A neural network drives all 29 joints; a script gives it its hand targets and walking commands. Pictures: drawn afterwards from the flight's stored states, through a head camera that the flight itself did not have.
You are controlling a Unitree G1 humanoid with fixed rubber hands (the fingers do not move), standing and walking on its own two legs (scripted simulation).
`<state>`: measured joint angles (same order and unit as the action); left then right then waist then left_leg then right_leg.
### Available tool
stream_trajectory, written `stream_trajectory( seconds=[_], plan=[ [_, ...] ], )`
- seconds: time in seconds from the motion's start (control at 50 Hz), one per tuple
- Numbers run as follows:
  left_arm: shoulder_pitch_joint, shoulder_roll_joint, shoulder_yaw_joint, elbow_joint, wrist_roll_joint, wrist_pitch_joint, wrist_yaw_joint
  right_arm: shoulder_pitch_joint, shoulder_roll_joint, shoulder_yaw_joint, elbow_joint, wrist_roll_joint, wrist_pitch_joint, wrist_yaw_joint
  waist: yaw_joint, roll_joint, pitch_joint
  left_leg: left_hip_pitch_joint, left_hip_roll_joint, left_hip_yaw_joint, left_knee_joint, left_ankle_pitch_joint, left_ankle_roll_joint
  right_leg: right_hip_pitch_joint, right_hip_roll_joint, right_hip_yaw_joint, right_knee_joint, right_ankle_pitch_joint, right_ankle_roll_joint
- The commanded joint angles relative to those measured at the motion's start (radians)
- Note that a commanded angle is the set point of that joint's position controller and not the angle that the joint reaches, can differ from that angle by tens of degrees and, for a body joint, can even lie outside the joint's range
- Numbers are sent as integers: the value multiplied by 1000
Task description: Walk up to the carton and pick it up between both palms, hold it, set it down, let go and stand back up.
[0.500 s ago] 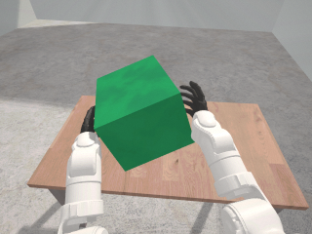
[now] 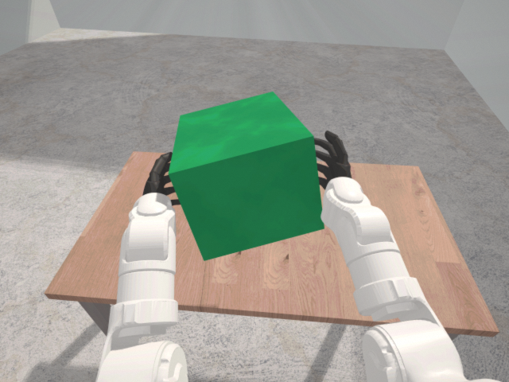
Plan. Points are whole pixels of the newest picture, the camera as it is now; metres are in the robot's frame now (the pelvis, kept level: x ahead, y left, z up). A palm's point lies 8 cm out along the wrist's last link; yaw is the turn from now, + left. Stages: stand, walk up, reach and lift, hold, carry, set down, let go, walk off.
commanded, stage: set down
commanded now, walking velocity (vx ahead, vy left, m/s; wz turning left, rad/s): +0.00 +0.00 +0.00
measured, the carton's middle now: (243, 164) +0.45 +0.03 +0.13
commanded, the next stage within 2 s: none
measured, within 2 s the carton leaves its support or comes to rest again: neither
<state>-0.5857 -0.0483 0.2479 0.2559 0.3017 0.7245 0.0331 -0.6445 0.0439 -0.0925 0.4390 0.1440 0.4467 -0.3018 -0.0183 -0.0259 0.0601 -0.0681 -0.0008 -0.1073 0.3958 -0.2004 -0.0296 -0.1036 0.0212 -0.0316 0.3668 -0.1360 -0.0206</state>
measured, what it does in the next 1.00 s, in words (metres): stands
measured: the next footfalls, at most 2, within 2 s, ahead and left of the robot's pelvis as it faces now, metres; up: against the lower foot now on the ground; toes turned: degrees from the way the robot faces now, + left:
none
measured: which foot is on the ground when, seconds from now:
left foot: down 0.00-1.00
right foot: down 0.00-1.00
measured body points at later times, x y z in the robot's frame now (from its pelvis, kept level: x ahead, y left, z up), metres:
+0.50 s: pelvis +0.00 +0.00 +0.00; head -0.02 +0.01 +0.45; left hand +0.37 +0.17 +0.08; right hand +0.38 -0.12 +0.12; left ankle +0.02 +0.14 -0.74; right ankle +0.05 -0.10 -0.74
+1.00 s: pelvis +0.03 +0.00 +0.00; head +0.01 +0.02 +0.45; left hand +0.41 +0.17 +0.11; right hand +0.41 -0.11 +0.14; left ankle +0.02 +0.14 -0.74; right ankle +0.05 -0.10 -0.74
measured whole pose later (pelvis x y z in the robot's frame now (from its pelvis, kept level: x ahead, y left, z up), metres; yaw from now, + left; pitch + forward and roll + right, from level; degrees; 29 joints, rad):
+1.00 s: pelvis +0.03 +0.00 +0.00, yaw +0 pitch -6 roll +0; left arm -0.56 -0.11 0.41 0.41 0.29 0.38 0.00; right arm -0.58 0.09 -0.11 0.60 0.01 0.03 -0.23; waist -0.02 -0.04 0.06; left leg -0.02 0.00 -0.10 0.37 -0.24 -0.03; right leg -0.07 0.02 -0.03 0.37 -0.19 -0.02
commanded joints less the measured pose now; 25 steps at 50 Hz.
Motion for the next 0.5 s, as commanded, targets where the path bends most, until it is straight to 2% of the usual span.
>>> stream_trajectory(
  seconds=[0.0, 0.04, 0.06, 0.1, 0.14, 0.16, 0.18, 0.22, 0.24, 0.3, 0.36, 0.4, 0.44, 0.48],
  plan=[
    [-1073, -721, -783, -725, -447, -317, -80, -886, 705, 595, -616, 215, -258, 179, -80, 147, -1025, 143, -44, 45, 105, 645, -69, 341, 52, -32, 41, 541, 52],
    [-1083, -667, -740, -613, -401, -357, -79, -792, 687, 488, -415, 109, -273, 188, -100, 122, -859, 99, -47, 66, 43, 464, -54, 310, 32, -36, 2, 434, 53],
    [-1078, -629, -686, -515, -356, -363, -90, -762, 677, 421, -282, 51, -271, 197, -101, 109, -730, 60, -48, 81, -3, 313, -40, 289, 16, -38, -22, 334, 54],
    [-1048, -601, -552, -291, -254, -359, -124, -762, 663, 295, -64, -50, -276, 223, -94, 85, -459, -15, -42, 106, -94, 23, -12, 219, -14, -41, -69, 70, 58],
    [-894, -555, -355, -13, -113, -324, -178, -706, 606, 163, 109, -159, -273, 249, -77, 30, -212, -60, -39, 140, -165, -153, 19, 162, -32, -41, -119, -177, 66],
    [-776, -518, -250, 107, -32, -291, -209, -653, 564, 116, 182, -204, -266, 260, -55, 5, -117, -70, -39, 156, -187, -192, 35, 156, -40, -37, -138, -275, 68],
    [-680, -486, -177, 168, 29, -262, -241, -609, 529, 102, 226, -225, -258, 272, -32, -5, -66, -70, -37, 168, -199, -193, 47, 163, -45, -30, -149, -336, 64],
    [-535, -422, -61, 245, 133, -220, -292, -539, 450, 74, 285, -253, -246, 287, 5, -12, -27, -57, -30, 176, -204, -163, 57, 195, -48, -25, -161, -391, 54],
    [-511, -402, -29, 265, 158, -211, -311, -531, 423, 63, 289, -259, -245, 290, 15, 0, -39, -61, -27, 177, -207, -159, 56, 221, -44, -26, -157, -388, 54],
    [-510, -396, -28, 237, 143, -225, -332, -541, 410, 32, 272, -280, -286, 296, -10, 45, -83, -77, -32, 185, -214, -140, 37, 263, -28, -45, -144, -309, 60],
    [-629, -442, -128, 81, 58, -312, -300, -614, 470, 60, 183, -292, -399, 303, -23, 65, -198, -51, -35, 192, -203, -41, 10, 283, -11, -79, -117, -144, 67],
    [-769, -516, -259, -68, -28, -408, -246, -695, 546, 142, 97, -264, -489, 311, -6, 81, -355, -8, -38, 188, -167, 108, -12, 307, -1, -96, -85, 21, 60],
    [-984, -614, -441, -245, -143, -531, -164, -810, 646, 250, -9, -215, -580, 321, 13, 127, -601, 37, -36, 164, -101, 299, -41, 309, 10, -99, -46, 136, 52],
    [-1067, -672, -569, -349, -217, -644, -84, -803, 714, 352, -57, -190, -650, 328, 32, 153, -818, 56, -30, 142, -33, 418, -56, 284, 16, -90, -15, 224, 40]
  ],
)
